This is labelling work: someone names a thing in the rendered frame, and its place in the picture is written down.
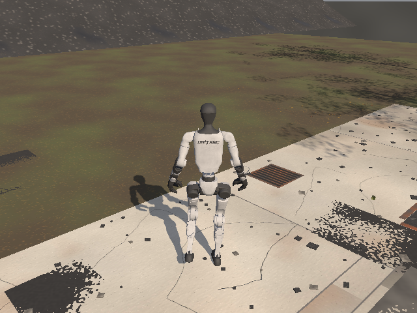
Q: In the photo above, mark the robot left upper arm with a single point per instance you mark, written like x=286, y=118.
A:
x=184, y=147

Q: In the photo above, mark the left robot hand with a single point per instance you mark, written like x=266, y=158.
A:
x=171, y=184

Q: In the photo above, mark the right robot forearm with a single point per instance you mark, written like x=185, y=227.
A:
x=240, y=171

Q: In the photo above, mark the left robot forearm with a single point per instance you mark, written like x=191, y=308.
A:
x=175, y=172

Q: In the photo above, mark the robot right upper arm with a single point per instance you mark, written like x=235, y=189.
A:
x=232, y=147

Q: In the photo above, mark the robot head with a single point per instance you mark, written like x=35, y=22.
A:
x=208, y=113

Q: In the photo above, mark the right robot hand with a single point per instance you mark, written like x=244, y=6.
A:
x=238, y=181

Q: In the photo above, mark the right robot shin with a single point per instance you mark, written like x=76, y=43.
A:
x=218, y=237

